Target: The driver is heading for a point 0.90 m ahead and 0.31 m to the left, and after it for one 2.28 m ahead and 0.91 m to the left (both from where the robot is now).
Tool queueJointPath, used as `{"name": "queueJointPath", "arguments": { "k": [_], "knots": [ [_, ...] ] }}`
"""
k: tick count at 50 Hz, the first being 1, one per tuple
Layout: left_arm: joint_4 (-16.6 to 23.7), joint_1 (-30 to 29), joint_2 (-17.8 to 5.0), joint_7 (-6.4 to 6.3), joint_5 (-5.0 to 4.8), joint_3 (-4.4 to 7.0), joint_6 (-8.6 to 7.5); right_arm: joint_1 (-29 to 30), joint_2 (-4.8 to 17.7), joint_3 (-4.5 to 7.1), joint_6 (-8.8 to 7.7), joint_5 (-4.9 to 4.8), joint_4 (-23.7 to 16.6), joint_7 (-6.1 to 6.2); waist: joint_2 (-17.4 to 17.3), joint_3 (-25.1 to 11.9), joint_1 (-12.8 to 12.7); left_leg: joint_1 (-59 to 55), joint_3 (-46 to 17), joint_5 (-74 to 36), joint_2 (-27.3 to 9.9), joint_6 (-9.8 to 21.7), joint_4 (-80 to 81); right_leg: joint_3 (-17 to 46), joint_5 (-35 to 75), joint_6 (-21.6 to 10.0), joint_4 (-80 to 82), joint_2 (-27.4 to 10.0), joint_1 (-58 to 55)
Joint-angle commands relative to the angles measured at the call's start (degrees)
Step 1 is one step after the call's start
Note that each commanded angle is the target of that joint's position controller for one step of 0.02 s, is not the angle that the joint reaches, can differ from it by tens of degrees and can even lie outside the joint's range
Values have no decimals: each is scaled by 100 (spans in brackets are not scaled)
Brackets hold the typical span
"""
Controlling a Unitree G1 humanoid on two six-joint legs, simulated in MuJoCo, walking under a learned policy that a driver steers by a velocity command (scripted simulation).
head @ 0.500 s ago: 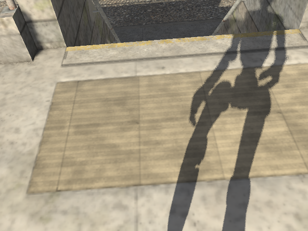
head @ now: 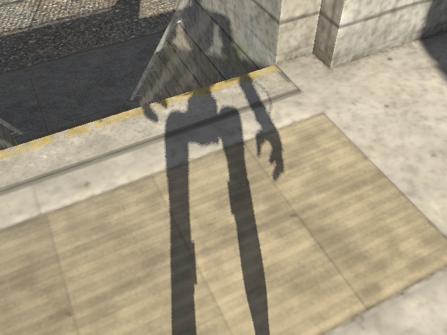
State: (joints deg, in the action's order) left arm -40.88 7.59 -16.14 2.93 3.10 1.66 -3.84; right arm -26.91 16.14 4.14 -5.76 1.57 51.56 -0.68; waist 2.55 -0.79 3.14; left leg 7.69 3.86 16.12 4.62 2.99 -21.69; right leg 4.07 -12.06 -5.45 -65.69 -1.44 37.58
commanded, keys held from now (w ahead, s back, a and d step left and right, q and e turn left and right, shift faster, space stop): w+q+shift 0.96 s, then w+e+shift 0.04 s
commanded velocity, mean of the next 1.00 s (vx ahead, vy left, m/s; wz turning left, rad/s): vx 1.00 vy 0.00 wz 0.74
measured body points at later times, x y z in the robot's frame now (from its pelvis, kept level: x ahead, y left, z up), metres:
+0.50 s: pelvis +0.46 +0.00 -0.01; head +0.47 +0.01 +0.44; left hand +0.32 +0.26 -0.13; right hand +0.73 -0.19 -0.08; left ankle +0.56 +0.15 -0.66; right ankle +0.36 -0.14 -0.74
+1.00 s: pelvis +0.87 +0.21 -0.01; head +0.89 +0.24 +0.44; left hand +0.92 +0.54 -0.06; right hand +1.05 -0.03 -0.12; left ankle +0.72 +0.14 -0.74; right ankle +1.15 +0.22 -0.68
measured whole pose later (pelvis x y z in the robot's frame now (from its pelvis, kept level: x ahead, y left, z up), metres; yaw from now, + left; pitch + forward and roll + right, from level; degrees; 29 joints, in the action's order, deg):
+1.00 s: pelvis +0.87 +0.21 -0.01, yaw +47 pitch +2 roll +0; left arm -33.3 -1.6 -14.7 1.3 2.2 -1.5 -3.2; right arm -27.1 18.0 4.2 -3.6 -0.3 47.2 -0.6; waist 0.0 2.1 7.4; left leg -3.4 -13.5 21.1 10.4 9.7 -18.0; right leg 4.0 2.3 2.3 -37.6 -5.7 40.9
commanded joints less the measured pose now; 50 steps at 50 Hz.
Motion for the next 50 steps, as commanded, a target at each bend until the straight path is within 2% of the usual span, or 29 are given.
{"name": "queueJointPath", "arguments": {
  "k": [1, 4, 7, 8, 9, 10, 11, 12, 13, 14, 15, 17, 19, 21, 26, 28, 30, 31, 32, 33, 34, 35, 36, 37, 39, 40, 45, 48, 50],
  "knots": [
    [756, -748, -128, 93, 43, -128, -74, 360, 318, -33, -201, -111, -387, -42, -385, 907, -373, 700, -1671, -133, -1413, 935, 1918, -128, 841, 209, 1315, -518, 546],
    [845, -1251, 0, 195, -100, -237, -140, 142, 703, 48, -239, -202, -361, -40, -402, 837, -238, 1329, -1223, -1847, -1278, 800, 2234, -631, 1728, 269, 2578, -140, -1305],
    [796, -1274, -305, 43, -78, -137, -159, -180, 971, 69, -169, -197, -226, -27, -457, 498, -227, -51, -1167, -4047, -1377, 705, 1328, -702, 1311, 195, 3234, 162, -1617],
    [661, -818, -475, -39, -51, -57, -178, -296, 1096, 84, -129, -164, -158, -8, -583, 57, -433, -409, -1125, -4998, -1377, 616, 453, -698, 816, 140, 3343, 359, -2165],
    [373, 137, -643, -130, -34, 38, -203, -278, 1201, 107, -73, -141, -122, 16, -644, -493, -895, -226, -1046, -5181, -1252, 528, -843, -721, 545, 88, 3484, 480, -3298],
    [133, 1120, -934, -252, 37, 170, -231, -154, 1108, 92, -63, -148, -169, 15, -653, -996, -1369, 826, -1036, -4067, -1015, 461, -2347, -312, 279, 35, 3309, -69, -4755],
    [15, 2186, -1456, -368, 179, 309, -236, -139, 338, -61, -90, -66, -400, 20, 392, -1918, -1501, 1868, -846, -507, -604, 492, -4466, 1497, -1601, 24, 3352, -1762, -5922],
    [56, 1945, -1614, -330, 182, 357, -178, -674, 0, -136, -66, -468, -662, 18, 1547, -2674, -1007, 3141, -898, 980, -214, 443, -5969, 4336, -2947, -467, 4726, -2811, -6382],
    [92, 1364, -1108, -300, 81, 322, -143, 14, 435, -54, 14, -342, -646, 63, 698, -1620, -942, 3714, -874, 303, -638, 485, -6119, 3786, -3161, -391, 4997, -2377, -5584],
    [69, 997, -649, -282, 19, 217, -183, 502, 436, -43, 56, -249, -693, 9, 259, -790, -877, 3783, -836, -128, -824, 451, -5770, 2685, -2158, -304, 4927, -2114, -4759],
    [-40, 902, -502, -260, 39, 197, -212, 649, 321, -55, 105, -201, -690, -44, 19, -392, -715, 3608, -827, -220, -965, 385, -5576, 1988, -1118, -243, 5037, -1905, -4135],
    [-268, 975, -321, -273, -62, 150, -286, 630, 90, -65, 308, -51, -728, -158, 292, -61, -380, 3341, -798, -177, -1158, 285, -5348, 960, -332, -100, 5260, -1662, -3413],
    [-497, 1094, -121, -231, -209, 115, -387, 1086, -57, -91, 469, -6, -955, -227, 260, 256, -266, 3667, -720, -300, -1289, 251, -5225, 243, 410, 9, 5480, -1557, -3272],
    [-593, 1064, -78, -223, -229, 100, -446, 1598, -82, -137, 516, 26, -1220, -310, 215, 476, -192, 3830, -516, -887, -1279, 241, -4878, -567, 1170, 113, 5695, -1358, -3111],
    [-752, 1126, -487, -313, -194, 156, -485, 2602, 91, -246, 488, -5, -1615, -491, -116, 934, -134, 2924, 395, -2081, -879, 553, -2644, -1967, 2954, 328, 6029, -944, -3066],
    [-765, 1394, -818, -387, -185, 206, -416, 2547, 264, -223, 465, -21, -1558, -493, -14, 678, -43, 2283, 812, -1979, -407, 729, -2246, -2120, 5456, 430, 5397, -1017, -3651],
    [-668, 1296, -1244, -490, -126, 317, -220, 1541, 581, -117, 453, -53, -1298, -414, 316, 11, 578, 1192, 843, -1351, -23, 904, -2187, -2059, 7221, 448, 3830, -1233, -4023],
    [-556, 1035, -1390, -513, -94, 369, -107, 462, 810, 6, 452, -52, -1002, -345, 382, -511, 1105, 80, 656, -987, 95, 1061, -2188, -1917, 7391, 353, 2445, -1360, -3755],
    [-470, 892, -1391, -477, -51, 386, -27, -623, 1078, 177, 450, -53, -615, -220, 118, -974, 1471, -1351, 258, -533, 186, 1201, -1840, -1801, 6178, 318, 582, -1222, -2958],
    [-381, 779, -822, -355, -37, 278, -48, -228, 1413, 348, 532, -192, -584, -77, -1152, -478, 1032, -1860, -830, -179, -346, 1391, -1424, -1730, 424, 488, -1722, -56, -1319],
    [296, 1379, -425, -311, -124, 121, -169, 370, 2088, 416, 610, 33, -896, -73, -1982, -1162, 58, -3265, -4104, -322, -1651, 2525, -612, -805, -1738, 753, -3383, 470, 965],
    [468, 845, -683, -324, -99, 82, -344, 221, 1951, 460, 629, 2, -1080, -15, -932, -1496, 461, -3263, -5159, 791, -1980, 2633, 510, 74, -1274, 674, -3191, 222, 1461],
    [458, 591, -777, -325, -113, 68, -426, 306, 1584, 391, 578, -23, -947, 50, -211, -556, 251, -2302, -4939, 936, -1923, 2315, 896, 149, -934, 627, -2492, -75, 1480],
    [459, 444, -728, -334, -62, 44, -411, 448, 1332, 322, 497, -58, -850, 70, 254, -59, -69, -1326, -4404, 467, -1687, 2057, 914, 131, -797, 649, -1804, -314, 1067],
    [385, 580, -615, -324, 134, -11, -156, 787, 1082, 208, 315, -106, -907, 104, 361, 277, -496, 79, -3452, -434, -1161, 1868, 917, 116, -904, 804, -1103, -545, 235],
    [393, 564, -559, -309, 154, -20, -26, 780, 971, 161, 245, -143, -896, 85, 341, 347, -579, 541, -3159, -608, -970, 1841, 961, 68, -1018, 895, -748, -624, 13],
    [1014, -908, -175, -168, -41, -204, 53, 539, 1024, 205, 128, -176, -899, 27, -115, 659, -147, 1390, -2442, -1757, -292, 1425, 1105, -384, 1065, 961, 1816, -419, -665],
    [1143, -1227, -315, -171, -140, -193, 17, 186, 1140, 259, 138, -215, -831, -1, -474, 371, 191, 516, -2637, -2895, -447, 1185, 766, -390, 1732, 818, 2682, -102, -886],
    [1103, -1157, -343, -174, -118, -184, -15, 93, 1033, 211, 107, -200, -734, 65, -495, 294, 224, -145, -2458, -3489, -653, 1065, 643, -481, 1910, 610, 3311, -67, -1106]
  ]
}}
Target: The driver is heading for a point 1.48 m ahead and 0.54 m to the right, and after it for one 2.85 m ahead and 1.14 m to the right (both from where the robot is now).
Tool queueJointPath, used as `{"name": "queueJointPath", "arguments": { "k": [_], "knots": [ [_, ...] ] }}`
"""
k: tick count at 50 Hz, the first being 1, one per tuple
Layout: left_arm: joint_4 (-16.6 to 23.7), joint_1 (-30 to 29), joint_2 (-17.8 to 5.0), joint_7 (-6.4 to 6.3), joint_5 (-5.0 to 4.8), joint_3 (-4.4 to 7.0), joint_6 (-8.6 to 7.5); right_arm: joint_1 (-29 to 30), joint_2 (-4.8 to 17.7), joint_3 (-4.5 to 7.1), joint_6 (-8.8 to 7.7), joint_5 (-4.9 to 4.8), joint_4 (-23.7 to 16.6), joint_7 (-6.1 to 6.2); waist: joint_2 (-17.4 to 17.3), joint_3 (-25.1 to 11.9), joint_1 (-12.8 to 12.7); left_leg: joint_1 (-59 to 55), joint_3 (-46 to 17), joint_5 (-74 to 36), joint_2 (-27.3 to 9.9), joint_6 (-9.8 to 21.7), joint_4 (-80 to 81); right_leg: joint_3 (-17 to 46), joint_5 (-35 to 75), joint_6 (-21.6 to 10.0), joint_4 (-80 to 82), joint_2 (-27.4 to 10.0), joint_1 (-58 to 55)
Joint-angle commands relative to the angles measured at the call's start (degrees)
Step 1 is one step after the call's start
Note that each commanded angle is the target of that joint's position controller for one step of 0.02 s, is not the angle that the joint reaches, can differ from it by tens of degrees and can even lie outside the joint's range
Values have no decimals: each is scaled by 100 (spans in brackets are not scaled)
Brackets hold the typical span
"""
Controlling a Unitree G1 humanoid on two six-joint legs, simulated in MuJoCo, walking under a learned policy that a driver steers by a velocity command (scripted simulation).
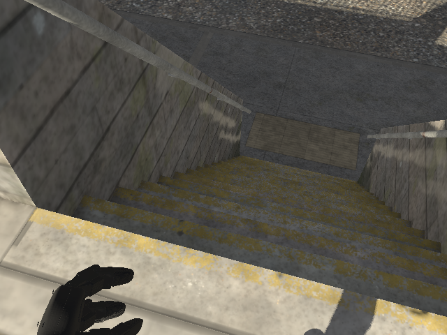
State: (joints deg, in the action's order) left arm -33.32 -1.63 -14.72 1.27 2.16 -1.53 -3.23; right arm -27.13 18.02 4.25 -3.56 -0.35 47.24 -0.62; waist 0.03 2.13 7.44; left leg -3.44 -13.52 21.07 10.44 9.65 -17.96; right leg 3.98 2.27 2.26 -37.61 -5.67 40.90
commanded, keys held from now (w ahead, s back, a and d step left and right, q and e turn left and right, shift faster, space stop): w+e+shift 0.98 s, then w+shift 0.02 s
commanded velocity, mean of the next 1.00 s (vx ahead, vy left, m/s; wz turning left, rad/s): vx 1.00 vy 0.00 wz -0.60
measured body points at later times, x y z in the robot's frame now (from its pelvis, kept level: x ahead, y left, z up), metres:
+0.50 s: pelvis +0.44 -0.06 -0.01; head +0.46 -0.05 +0.44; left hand +0.40 +0.22 -0.14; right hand +0.69 -0.29 -0.04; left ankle +0.58 +0.04 -0.73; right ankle +0.26 -0.15 -0.72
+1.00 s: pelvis +0.71 -0.16 -0.18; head +0.69 -0.15 +0.27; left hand +1.00 -0.05 -0.26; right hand +0.55 -0.38 -0.31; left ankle +0.62 +0.02 -0.65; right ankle +0.73 -0.23 -0.91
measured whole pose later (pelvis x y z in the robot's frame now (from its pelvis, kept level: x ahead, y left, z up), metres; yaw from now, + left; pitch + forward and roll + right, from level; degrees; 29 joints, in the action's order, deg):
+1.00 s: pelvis +0.71 -0.16 -0.18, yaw -37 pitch -3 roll +5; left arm -39.3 9.9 -15.8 1.3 1.0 2.8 3.1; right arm -26.3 15.3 1.2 -3.1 2.0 48.4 2.8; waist 4.9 0.0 0.3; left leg 14.5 16.2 41.6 -10.1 -2.6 -100.8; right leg -4.7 26.3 -10.4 -32.9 -1.3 17.5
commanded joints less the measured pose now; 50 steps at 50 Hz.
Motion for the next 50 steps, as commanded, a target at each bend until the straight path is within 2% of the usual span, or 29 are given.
{"name": "queueJointPath", "arguments": {
  "k": [1, 2, 4, 5, 6, 7, 9, 13, 17, 20, 22, 24, 25, 26, 27, 28, 29, 31, 36, 38, 39, 40, 43, 45, 46, 47, 48, 49, 50],
  "knots": [
    [255, -24, -563, -22, 8, 180, -92, 26, 853, 182, -143, -3, -222, 83, -247, -123, -262, 590, -653, -4715, -1327, 287, 48, -549, 365, -273, 704, 482, -1744],
    [114, 441, -762, -76, 4, 288, -97, 29, 1022, 192, -141, 66, -193, 99, -315, -418, -479, 150, -577, -5733, -1446, 173, -529, -631, -114, -412, 697, 680, -2131],
    [-437, 2474, -1180, -237, -71, 535, -72, 527, 1161, 204, -109, 234, -244, 103, -396, -1223, -1672, 512, -99, -6294, -1306, -43, -3003, -722, -1110, -680, 618, 699, -3965],
    [-648, 3651, -1560, -331, 6, 655, -70, 677, 603, 66, -162, 282, -400, 146, 228, -1851, -2073, 1616, 296, -4180, -960, -149, -5360, 610, -2554, -884, 281, -295, -5206],
    [-771, 3293, -1931, -223, 11, 763, -41, -235, 30, -70, -248, -55, -627, 13, 2629, -2276, -1132, 3627, 433, 294, 317, -530, -6841, 4665, -2959, -1814, 1912, -1490, -6179],
    [-609, 2556, -1418, -105, -91, 741, 0, 91, 357, -137, -219, 166, -560, 107, 1292, -1376, -1055, 4584, 431, 169, -275, -395, -7155, 4906, -3199, -2056, 2083, -1344, -5735],
    [-699, 2333, -871, -58, -117, 638, -25, 1195, 503, -163, -249, 317, -818, 90, -107, -549, -1016, 4593, 638, -284, -884, -423, -6506, 3256, -2217, -1896, 2019, -850, -4439],
    [-1133, 2823, -768, -124, -109, 547, -137, 1677, 241, -330, -15, 461, -1370, 33, 210, 46, -548, 4382, 807, 239, -1243, -751, -4896, 2413, -1337, -1781, 2217, -183, -2953],
    [-985, 2602, -993, -177, -216, 600, -128, 2549, 151, -505, -22, 221, -1748, -20, 436, 126, -601, 3023, 1310, -1448, -1123, -1025, -2709, 1636, 79, -1646, 2472, 238, -1745],
    [-926, 2905, -1244, -113, -361, 660, -55, 2888, 285, -475, -14, 134, -1847, 20, 355, -48, -940, 2301, 1454, -2100, -828, -1023, -2148, 1756, 1129, -1433, 2295, 224, -2040],
    [-933, 2957, -1201, -179, -331, 658, 93, 2457, 262, -468, -67, 207, -1737, 17, 461, -218, -793, 1793, 1373, -1933, -720, -969, -2160, 1646, 1833, -1316, 1723, 244, -2346],
    [-840, 2746, -1512, -231, -362, 741, 159, 1183, 562, -295, -68, 244, -1425, 89, 154, -689, -94, 405, 1306, -1313, -668, -899, -1566, 1442, 2567, -1057, 7, 492, -2293],
    [-735, 2721, -1328, -214, -410, 708, 153, 229, 880, -158, -89, 328, -1312, 166, -308, -1222, 323, -649, 420, -525, -1537, -649, -1429, 1268, 1691, -873, -1746, 667, -1669],
    [-766, 3123, -588, -277, -235, 599, 129, -143, 929, -145, -61, 217, -1333, 228, -1186, -1704, 15, -1352, -657, -1089, -2846, -668, -1769, 914, -3279, -884, -3374, 975, -971],
    [-511, 3481, -611, -301, -300, 566, 160, 410, 943, -108, -15, 112, -1411, 239, -1989, -1926, -437, -1168, -2695, -2132, -3484, -244, -1180, 670, -2932, -699, -4160, 1218, -33],
    [-626, 3061, -870, -333, -130, 649, 250, 819, 512, -142, -9, 55, -1436, 199, -914, -1216, -505, -356, -2120, -2747, -3258, -152, -1215, 704, -2304, -653, -4249, 780, 99],
    [-600, 2741, -924, -304, -143, 702, 339, 898, 293, -189, -17, 119, -1448, 103, -613, -1036, -477, 207, -1334, -3449, -3051, -2, -1321, 595, -2090, -619, -4417, 732, -192],
    [-614, 2661, -586, -276, -136, 696, 544, 908, 233, -177, -57, 114, -1271, 24, -654, -471, -782, 1203, -58, -5066, -2747, -106, -1698, 403, -1865, -539, -4318, 504, -338],
    [-171, 1539, -376, -232, -46, 603, 763, 500, 566, -72, -91, 152, -870, 32, -508, -201, -774, 1644, 666, -5818, -3053, -316, -2040, 104, -1291, -781, -3870, 357, 520],
    [-130, 1447, -582, -176, 14, 637, 718, 586, 756, -97, -160, 151, -839, 86, -483, -701, -836, 1575, 1115, -4478, -2841, -537, -2524, -285, -331, -862, -3679, 535, 263],
    [-107, 1204, -588, -58, 77, 670, 638, 432, 551, -115, -268, 78, -688, 182, -114, -596, -860, 1697, 1416, -1984, -2459, -946, -2694, 209, 1392, -944, -2415, 402, 235],
    [-92, 974, -426, 34, 58, 640, 642, 516, 374, -196, -338, 53, -632, 265, -321, -329, -792, 1831, 1566, -1654, -2373, -1015, -2872, 15, 2128, -906, -2041, 513, 226],
    [-78, 1016, -155, 340, -307, 510, 690, 849, 256, -270, -489, -48, -565, 324, -118, -106, -1159, 3994, 2695, -116, -2218, -1069, -3316, -911, 4832, -664, -852, 657, -2527],
    [-180, 1106, -268, 296, -219, 474, 764, 456, 373, -221, -368, 141, -422, 307, -147, 176, -886, 3060, 2812, -828, -2455, -974, -4054, -1223, 4253, -638, -18, 607, -2279],
    [-454, 1506, -243, 166, -141, 511, 774, 267, 441, -198, -358, 203, -231, 281, -327, -237, -902, 2818, 2904, -1135, -2501, -996, -4908, -1492, 4361, -759, -508, 697, -2824],
    [-601, 2237, -363, -30, -166, 567, 817, 564, 494, -176, -289, 174, -194, 312, -657, -605, -1332, 2414, 2808, -2545, -2803, -1006, -6011, -1313, 4112, -1015, -325, 420, -3123],
    [-905, 2593, -723, -73, -87, 674, 767, 464, 450, -172, -94, 225, -217, 338, -542, -504, -1356, 1953, 2755, -3921, -2741, -1026, -6991, -1152, 3227, -1112, 491, 506, -3321],
    [-1237, 3483, -1040, -152, -6, 842, 695, 1073, 775, -28, 113, 311, -259, 416, -558, -448, -1983, 3029, 2460, -3879, -2676, -1106, -9026, -357, 2387, -1547, 765, 217, -4562],
    [-1362, 3737, -1178, -155, -132, 890, 603, 1828, 365, -68, 384, 328, -318, 440, 942, 754, -2686, 4326, 2647, 80, -1392, -1006, -11612, 33, 3312, -1987, 2169, 46, -4433]
  ]
}}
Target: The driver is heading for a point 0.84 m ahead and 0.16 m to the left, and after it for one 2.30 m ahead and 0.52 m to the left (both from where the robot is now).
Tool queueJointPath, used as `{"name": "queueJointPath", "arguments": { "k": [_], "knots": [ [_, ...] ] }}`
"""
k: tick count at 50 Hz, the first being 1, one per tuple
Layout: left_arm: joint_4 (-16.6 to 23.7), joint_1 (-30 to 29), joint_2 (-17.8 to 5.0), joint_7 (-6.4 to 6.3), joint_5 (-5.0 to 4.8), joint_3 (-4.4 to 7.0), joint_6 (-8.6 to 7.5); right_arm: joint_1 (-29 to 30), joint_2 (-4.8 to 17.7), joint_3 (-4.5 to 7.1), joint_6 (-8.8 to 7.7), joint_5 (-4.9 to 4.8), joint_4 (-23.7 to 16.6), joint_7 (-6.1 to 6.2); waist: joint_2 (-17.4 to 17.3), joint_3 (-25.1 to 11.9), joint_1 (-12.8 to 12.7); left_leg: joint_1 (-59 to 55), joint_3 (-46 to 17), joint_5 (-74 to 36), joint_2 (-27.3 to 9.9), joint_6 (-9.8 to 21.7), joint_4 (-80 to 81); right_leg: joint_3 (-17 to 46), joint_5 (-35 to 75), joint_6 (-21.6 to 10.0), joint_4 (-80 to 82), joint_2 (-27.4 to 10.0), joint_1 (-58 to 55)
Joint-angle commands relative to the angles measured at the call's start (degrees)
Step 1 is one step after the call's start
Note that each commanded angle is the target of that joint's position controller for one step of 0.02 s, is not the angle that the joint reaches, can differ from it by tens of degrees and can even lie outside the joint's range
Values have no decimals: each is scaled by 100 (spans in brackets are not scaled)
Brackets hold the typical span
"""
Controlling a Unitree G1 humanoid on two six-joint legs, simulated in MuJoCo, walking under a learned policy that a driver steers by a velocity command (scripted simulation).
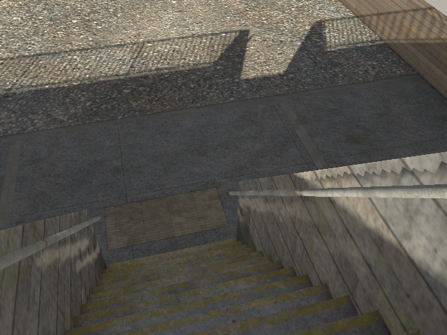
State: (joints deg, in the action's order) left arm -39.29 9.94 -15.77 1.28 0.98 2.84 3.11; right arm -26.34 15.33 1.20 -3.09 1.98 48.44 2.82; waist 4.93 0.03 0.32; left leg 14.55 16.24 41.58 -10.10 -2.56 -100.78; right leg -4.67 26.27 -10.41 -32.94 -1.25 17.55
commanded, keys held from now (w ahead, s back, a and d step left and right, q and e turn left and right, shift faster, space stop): w+shift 0.16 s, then w+q+shift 0.84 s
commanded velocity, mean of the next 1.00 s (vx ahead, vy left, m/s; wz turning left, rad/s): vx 1.00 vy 0.00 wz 0.40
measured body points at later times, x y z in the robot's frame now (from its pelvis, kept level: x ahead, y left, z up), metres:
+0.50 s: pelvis +0.22 +0.04 -0.35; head +0.21 +0.06 +0.10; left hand +0.46 +0.23 -0.43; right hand +0.15 -0.22 -0.48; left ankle +0.23 +0.10 -1.04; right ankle +0.26 -0.10 -0.80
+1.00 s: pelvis +0.50 -0.02 -0.54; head +0.49 -0.03 -0.09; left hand +0.49 +0.27 -0.64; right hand +0.72 -0.22 -0.65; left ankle +0.40 +0.08 -0.99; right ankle +0.51 -0.15 -1.26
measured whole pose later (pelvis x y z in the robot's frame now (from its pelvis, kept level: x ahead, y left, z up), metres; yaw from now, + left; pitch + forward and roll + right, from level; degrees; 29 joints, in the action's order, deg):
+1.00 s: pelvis +0.50 -0.02 -0.54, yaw +25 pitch +0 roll +1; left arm -44.3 16.3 -14.8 1.5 0.1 2.7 -4.1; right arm -13.7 15.6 2.3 0.6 1.3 44.4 1.4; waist -0.1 -3.2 0.6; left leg 44.8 -4.8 34.8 8.0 9.3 -116.0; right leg 0.7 -15.2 0.6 -39.3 -1.2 13.9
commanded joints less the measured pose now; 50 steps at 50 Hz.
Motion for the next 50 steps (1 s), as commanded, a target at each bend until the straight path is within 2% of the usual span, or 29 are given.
{"name": "queueJointPath", "arguments": {
  "k": [1, 2, 4, 7, 9, 11, 14, 15, 16, 17, 19, 20, 21, 22, 24, 25, 26, 28, 30, 35, 39, 41, 44, 45, 46, 47, 48, 49, 50],
  "knots": [
    [-844, 1858, -1338, -128, -31, 267, -101, 1277, 89, 44, 292, 172, -967, -27, 1574, 1313, -561, 4874, -698, 311, 944, 418, -2745, 932, 4802, 85, -933, -305, -2596],
    [-694, 1799, -1369, -150, -317, 284, -175, 873, 389, 58, 168, 392, -1125, -99, 1032, 655, -319, 5083, -1306, -625, 447, 307, -1254, 1802, 3267, -81, -1242, -467, -2447],
    [-467, 644, -876, -133, -213, 108, -269, 371, 608, 172, 92, 305, -546, -117, -632, -148, 388, 4072, -1877, -2077, 420, 84, 399, 2276, -804, -444, -957, -751, -684],
    [-443, 208, -448, -132, -79, -140, -626, 618, 241, 40, 249, 83, -428, 64, -225, -104, 536, 1879, -1676, -4893, 504, -273, 2313, 2927, -654, -682, -1184, -991, 1802],
    [-547, 544, -226, -171, -221, -159, -792, 1013, 560, 198, 278, 36, -540, -2, -104, -123, 357, 2643, -2010, -6357, 483, -8, 3148, 2771, -2498, -455, -2187, -674, 1203],
    [-533, 581, 60, -264, -271, -298, -884, 1528, 359, 61, 123, -2, -783, -140, -526, -127, 259, 1129, -1654, -8315, 863, 121, 5317, 1607, -4763, -28, -2713, -106, 2146],
    [-498, 770, -217, -244, -106, -252, -805, 1425, 45, -21, 164, -96, -741, -229, -184, 220, -70, 484, -1430, -7904, 1203, 460, 6061, 1100, -4174, -113, -3346, -527, 1887],
    [-498, 741, -340, -224, -31, -245, -698, 1149, 31, -7, 206, -142, -658, -202, 89, 343, 71, 859, -1373, -7190, 1162, 720, 6249, 1093, -3320, -175, -3644, -731, 1320],
    [-321, -259, -735, -319, -52, -119, -602, 156, 218, 118, 300, -90, -457, -141, 902, -222, 806, 378, -1576, -7300, 658, 1099, 5258, 1589, -2228, -293, -4236, -1337, 1259],
    [-234, 125, -441, -321, 104, -195, -469, 71, 520, 168, 337, -209, -383, -173, 392, 75, 551, 427, -1249, -5338, 749, 1139, 6226, 1232, -1932, -341, -4521, -1320, 1006],
    [-183, -986, -25, -388, 159, -266, -344, -2019, 801, 403, 417, -221, 182, -407, -942, 58, 1975, -1945, -1864, -5174, 515, 2078, 6700, 22, -2062, -31, -10364, -306, 3017],
    [249, -864, 821, -435, 264, -496, -266, -1596, 818, 217, 371, -361, 301, -545, -2840, 1006, 1084, -1547, -2616, -9687, 455, 1649, 5394, -668, -7604, 280, -11814, 995, 5135],
    [658, -443, 675, -460, 382, -520, -277, -1152, 438, -2, 192, -459, 217, -580, -1967, 808, 276, -1636, -4277, -10108, 300, 1660, 5550, 216, -7781, 396, -10046, 631, 5937],
    [568, -444, 470, -448, 324, -497, -410, -1116, 533, 68, 156, -279, 157, -506, -976, 573, 224, -1120, -4712, -7348, -223, 1963, 5920, 774, -7208, 480, -9139, 215, 5946],
    [637, -608, 406, -413, 380, -497, -562, -235, 1123, 159, 81, -183, 62, -345, -863, 434, -269, -172, -5765, -3132, -536, 2109, 6574, 1223, -4950, 944, -7556, -149, 6434],
    [710, -1387, 235, -419, 350, -416, -522, 68, 1042, 140, 17, -192, -106, -300, -894, 640, 8, 557, -6586, -1826, -443, 2029, 7171, 1147, -4435, 1229, -7178, -217, 6354],
    [854, -1730, 207, -358, 168, -452, -390, 531, 371, -129, 22, -151, -473, -174, 7, 732, -77, 2156, -6118, -1340, 126, 1799, 7410, 1149, -2802, 1665, -5437, -68, 4966],
    [450, -1064, 405, -311, 88, -419, -239, 775, 512, -145, 21, -270, -573, -195, -643, 236, -181, 3018, -5846, -1904, 285, 1664, 7260, 1084, -1333, 1647, -5363, -80, 2554],
    [448, -1254, -92, -261, 193, -228, -223, 156, 519, -71, 54, -369, -322, -94, -836, 216, 88, 1014, -5296, -2007, 912, 1800, 5635, 1235, -940, 1542, -4243, 1, 4126],
    [530, -1692, 239, -28, 137, -198, -537, 34, 298, 16, 287, -261, -514, 53, -939, -189, 574, 411, -4871, -1961, 1434, 1891, 4632, 1256, 576, 1370, -1604, 197, 2520],
    [565, -1492, 469, -47, -152, -129, -618, 173, -3, -57, 261, -191, -405, -148, -1462, 292, 1071, 1009, -4489, -2632, 1772, 1788, 4081, 1077, 554, 1221, 283, 264, 637],
    [306, -755, 116, -115, -205, 3, -615, 646, 227, 21, 283, -85, -409, -146, -1957, 169, 797, 762, -4869, -2902, 1670, 1924, 3445, 1580, 296, 997, 612, -193, 350],
    [-584, 2099, -480, -211, -213, 255, -535, 1706, 312, 95, 331, -150, -580, -245, -859, -471, -889, 2522, -3833, -2982, 2087, 1518, -472, 1434, 1198, 826, 1216, -723, -2958],
    [-340, 1546, -249, -104, -348, 158, -497, 1307, 103, 119, 390, -100, -615, -264, 274, 244, -742, 3328, -3023, 25, 2703, 1386, -1918, 1814, 797, 875, 2222, -1254, -2673],
    [-311, 1054, -202, 20, -28, -22, -553, 757, -364, -22, 379, -298, -911, -279, 1403, 134, 227, 5525, -2552, 657, 2256, 1301, -2141, 1296, 4265, 1194, -1318, -1488, -4092],
    [-380, 1547, -310, 75, -77, 82, -639, 541, -297, -36, 272, -365, -851, -225, 1541, -511, -56, 6038, -2314, 275, 1774, 1241, -1687, 1465, 3894, 1079, -1387, -1783, -4655],
    [-513, 1980, -426, 81, -77, 116, -702, 1161, -98, 43, 234, -172, -780, -153, 980, -426, -400, 6054, -2172, -453, 1591, 1203, -2046, 1542, 2485, 891, -1140, -1680, -3796],
    [-606, 2034, -718, 30, -92, 188, -796, 1628, -88, 58, 215, -27, -1074, -134, 1455, -452, -445, 6080, -2182, -661, 1212, 1121, -2052, 2440, 661, 456, -930, -1985, -2986],
    [-718, 2090, -124, 52, -36, -26, -923, 2250, 154, 119, 246, 224, -1049, -65, 27, 335, -379, 6293, -2438, -2350, 1269, 1136, -1113, 1425, -90, 1015, -1156, -1337, -1614]
  ]
}}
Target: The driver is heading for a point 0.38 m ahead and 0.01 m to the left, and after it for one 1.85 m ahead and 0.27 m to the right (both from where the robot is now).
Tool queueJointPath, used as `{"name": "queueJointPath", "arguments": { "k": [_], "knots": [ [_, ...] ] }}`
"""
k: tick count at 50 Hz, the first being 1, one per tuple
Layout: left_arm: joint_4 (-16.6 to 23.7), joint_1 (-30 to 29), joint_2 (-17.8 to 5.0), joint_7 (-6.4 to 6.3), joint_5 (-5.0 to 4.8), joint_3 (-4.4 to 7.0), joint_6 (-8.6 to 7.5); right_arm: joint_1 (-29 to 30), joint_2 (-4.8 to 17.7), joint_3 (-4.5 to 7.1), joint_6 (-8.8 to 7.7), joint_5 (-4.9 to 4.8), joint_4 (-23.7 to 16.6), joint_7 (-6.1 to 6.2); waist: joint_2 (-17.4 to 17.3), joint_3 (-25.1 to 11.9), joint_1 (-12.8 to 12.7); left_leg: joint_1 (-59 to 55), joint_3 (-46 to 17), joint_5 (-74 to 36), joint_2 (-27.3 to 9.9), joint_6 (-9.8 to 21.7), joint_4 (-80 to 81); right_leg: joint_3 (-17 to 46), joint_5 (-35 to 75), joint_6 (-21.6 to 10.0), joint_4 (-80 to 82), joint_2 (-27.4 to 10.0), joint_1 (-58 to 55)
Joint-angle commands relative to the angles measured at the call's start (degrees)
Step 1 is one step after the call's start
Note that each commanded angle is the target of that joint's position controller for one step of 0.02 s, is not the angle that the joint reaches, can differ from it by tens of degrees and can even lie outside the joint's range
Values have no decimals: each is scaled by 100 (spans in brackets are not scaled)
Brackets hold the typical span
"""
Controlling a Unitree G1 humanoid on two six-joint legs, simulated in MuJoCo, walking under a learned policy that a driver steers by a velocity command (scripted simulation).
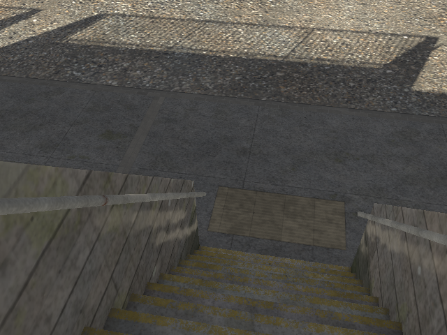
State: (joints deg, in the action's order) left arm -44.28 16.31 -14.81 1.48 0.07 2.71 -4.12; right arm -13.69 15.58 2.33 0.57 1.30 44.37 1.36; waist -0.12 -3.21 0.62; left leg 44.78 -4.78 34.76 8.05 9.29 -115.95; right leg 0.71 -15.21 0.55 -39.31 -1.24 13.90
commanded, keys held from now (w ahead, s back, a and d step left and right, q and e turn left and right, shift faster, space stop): w+q+shift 0.18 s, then w+shift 0.10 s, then w+e+shift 0.72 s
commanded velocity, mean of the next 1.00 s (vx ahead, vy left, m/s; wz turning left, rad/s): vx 1.00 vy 0.00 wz -0.09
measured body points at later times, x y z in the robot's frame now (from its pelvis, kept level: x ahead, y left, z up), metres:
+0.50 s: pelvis +0.26 +0.01 -0.30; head +0.27 +0.01 +0.15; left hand +0.22 +0.26 -0.44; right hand +0.36 -0.23 -0.44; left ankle +0.23 +0.10 -0.97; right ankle +0.33 -0.15 -0.89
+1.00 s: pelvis +0.50 -0.04 -0.56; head +0.50 -0.08 -0.11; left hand +0.44 +0.19 -0.69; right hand +0.71 -0.24 -0.66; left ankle +0.71 +0.12 -1.16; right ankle +0.41 -0.10 -1.21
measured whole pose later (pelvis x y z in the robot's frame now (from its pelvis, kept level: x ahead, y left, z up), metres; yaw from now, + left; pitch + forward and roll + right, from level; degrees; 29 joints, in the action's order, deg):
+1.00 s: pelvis +0.50 -0.04 -0.56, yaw -10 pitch -1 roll +3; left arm -53.8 31.8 -7.0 -1.6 -1.0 -1.2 -0.8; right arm 0.5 9.2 -0.9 -0.4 3.0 43.4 0.7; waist -2.8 0.6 -6.9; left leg 50.9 -6.1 -16.9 0.0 -2.5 -66.7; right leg 11.2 -42.1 -6.8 -66.0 10.8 20.7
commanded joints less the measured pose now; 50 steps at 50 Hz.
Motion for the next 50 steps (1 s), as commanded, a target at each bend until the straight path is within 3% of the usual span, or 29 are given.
{"name": "queueJointPath", "arguments": {
  "k": [1, 2, 4, 5, 8, 10, 12, 13, 15, 16, 17, 18, 19, 21, 22, 23, 25, 28, 31, 33, 35, 36, 37, 38, 39, 42, 43, 46, 50],
  "knots": [
    [-224, 1384, -481, 2, 87, 2, -311, 1109, -168, -82, -97, 290, -963, 40, 1232, 580, -240, 3222, -517, -2173, -789, -150, 1182, 1603, 3593, -207, -763, -1702, -710],
    [-149, 872, 101, -58, 58, -207, -318, 966, -337, -201, -104, 170, -951, -69, 554, 829, 194, 2044, -307, -3979, -646, -408, 3360, 857, 2432, -55, -289, -1396, 1026],
    [36, 125, -235, -85, -18, -277, -274, 386, -474, -134, -42, 34, -363, -226, 690, 351, 404, -327, 199, -5804, -324, -520, 3117, 766, 1618, -35, -39, -1401, 2460],
    [-155, 525, -304, -171, -71, -263, -299, 323, -338, -103, -93, 144, -341, -225, 844, 428, 419, 857, -97, -5810, -480, -274, 3511, 659, 2493, 207, -840, -1342, 1148],
    [-312, 691, -272, -217, 39, -287, -296, 1683, -401, -174, -357, 15, -698, -319, 351, 733, 66, -198, 348, -8365, -596, -140, 5909, 117, -1180, 124, -1055, -1093, 1853],
    [-528, 1250, -413, -219, 178, -254, -267, 1900, -276, -181, -402, -53, -638, -416, -13, 1116, -346, -599, 737, -8123, -601, -136, 7090, -268, -340, -137, -1460, -1014, 1259],
    [-780, 1181, -777, -308, 260, -109, -194, 1711, -338, -125, -301, -293, -490, -282, 1259, 929, -363, -798, 65, -7560, -1381, -43, 7347, 489, 257, -596, -1719, -1616, 432],
    [-805, 994, -730, -305, 410, -119, -191, 1502, 76, -30, -243, -315, -386, -176, 1387, 1046, -260, -600, 50, -7057, -1639, -16, 7958, 578, 570, -715, -2130, -1574, -69],
    [-981, 1194, -363, -321, 340, -144, -81, 18, 632, 264, -146, -51, 465, -196, 479, 877, -19, -3134, 1124, -6113, -991, -123, 8368, -329, 2652, -789, -4070, -1240, 623],
    [-1050, 1176, -396, -297, 303, -121, 17, -1395, 581, 346, -92, 110, 1041, -263, -234, 639, 540, -5471, 922, -5530, -737, 21, 8565, -504, 2043, -660, -6075, -821, 2265],
    [-903, 624, -748, -343, 252, 47, 119, -1984, 666, 449, -8, -49, 1110, -306, -1599, 978, 1359, -5696, 643, -4880, -919, 383, 9459, -1007, -1479, -588, -8357, 99, 3084],
    [-648, 1223, -400, -338, 49, 37, 93, -1916, 826, 286, -155, -20, 1163, -362, -1974, 465, 453, -6845, -204, -9012, -2036, 413, 6976, -52, -3773, -458, -8212, 474, 4762],
    [-542, 1411, -422, -351, 66, -34, 71, -1959, 636, 185, -289, -127, 1027, -324, -1043, -78, 434, -7204, -1011, -8459, -2720, 697, 6885, 730, -3479, -381, -7185, 352, 5392],
    [-720, 1246, -361, -342, 295, -29, 210, -1396, 298, 71, -443, -81, 1035, -256, 31, -137, -40, -5111, -1106, -3917, -2733, 686, 7447, 869, -2570, -625, -5911, -13, 4826],
    [-443, 959, 90, -385, 202, -124, 250, -679, 471, 128, -549, -86, 768, -215, -970, 168, -314, -3731, -1855, -3588, -3739, 973, 7895, 1050, -861, -517, -4790, -195, 4621],
    [-315, 341, -121, -451, 380, -28, 380, -119, 61, -27, -661, -136, 718, -224, -391, 712, -506, -1554, -1586, -3794, -3549, 693, 7548, 1175, 1089, -123, -3341, -297, 3348],
    [-671, 914, 107, -370, 242, -9, 526, 138, 414, -24, -749, -2, 492, -300, -561, 133, -845, -341, -717, -3125, -2903, 306, 6814, 287, 2793, -16, -3923, 227, 1843],
    [-225, 219, 207, -166, 116, -51, 465, 476, 51, -118, -805, -342, 478, -162, -697, 77, -903, 290, 390, -272, -2176, -574, 6136, 434, 5534, -237, -1792, 77, 897],
    [-148, 61, -67, -146, 59, 1, 548, 197, 468, 43, -743, -105, 389, -109, -717, 430, -666, -78, 799, -587, -2468, -457, 5441, -486, 5138, -274, -791, 14, -1],
    [-293, 903, -343, -196, -79, 127, 667, 742, 887, 155, -490, 84, 350, 39, -1194, 336, -1234, -1097, 776, -2193, -2887, -351, 3992, -537, 3982, -677, -198, -446, 27],
    [-919, 2762, -565, -65, 7, 242, 533, 736, 782, 243, -310, 54, 393, 163, 6, 2, -2018, -572, 1626, -3572, -2192, -495, -337, -455, 2902, -1241, 452, -57, -1958],
    [-944, 2113, -724, 115, -188, 165, 490, 1176, -320, -18, -35, 178, 241, 258, 1546, 1239, -1818, 393, 1693, 647, -991, -357, -3132, 766, 4768, -1524, 1122, -651, -753],
    [-1044, 1913, -901, 115, -257, -39, 357, 732, -757, -220, 13, 125, -503, 296, 2858, 1403, -509, 2630, 1378, 1853, -724, -379, -2957, 1066, 8640, -923, -1007, -400, -1235],
    [-1227, 2356, -791, -11, -317, 3, 347, 843, -365, -183, -41, 299, -593, 213, 2078, 856, -598, 3192, 931, 2192, -1061, -430, -1656, 1672, 7890, -901, -964, -420, -1745],
    [-1215, 2469, -870, -89, -113, 40, 388, 812, -251, -195, -124, 234, -523, 180, 1308, 532, -688, 3459, 563, 2041, -1068, -480, -1253, 2391, 5968, -1276, -775, -769, -1625],
    [-843, 1522, -1245, -161, 35, 104, 216, 992, -321, -241, -315, 261, -539, 91, 685, -124, -116, 3430, -117, -1458, -1288, -997, 921, 4289, 1389, -1685, 113, -1393, -367],
    [-484, 1042, -484, -261, 42, -145, 176, 1869, -194, -263, -245, 150, -747, 79, -316, 435, -213, 2566, -71, -2901, -1124, -1383, 2614, 4381, 80, -1641, 750, -979, 1098],
    [-432, 556, -617, -301, -128, -117, 182, 1307, -134, -178, -63, 170, -357, 51, 599, 169, 70, 981, -287, -4474, -1056, -1331, 3284, 4017, 1069, -1693, -222, -504, 1110],
    [-272, 865, -337, -434, -142, -127, 230, 2084, -134, -139, -295, 159, -571, -180, 251, 84, -393, -344, -102, -6943, -704, -1131, 6387, 3099, -574, -1610, -1494, 466, 917]
  ]
}}
Next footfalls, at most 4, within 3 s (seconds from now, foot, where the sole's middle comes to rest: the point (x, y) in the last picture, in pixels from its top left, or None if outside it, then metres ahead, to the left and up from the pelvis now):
0.34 left None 0.26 0.11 -1.01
0.70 right None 0.45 -0.10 -1.25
1.20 left None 0.72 0.09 -1.49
1.62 right None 0.88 -0.26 -1.74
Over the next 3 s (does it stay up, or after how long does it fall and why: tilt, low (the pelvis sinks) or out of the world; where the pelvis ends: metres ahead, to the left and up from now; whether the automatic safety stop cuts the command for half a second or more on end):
stays up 1.55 -0.17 -1.65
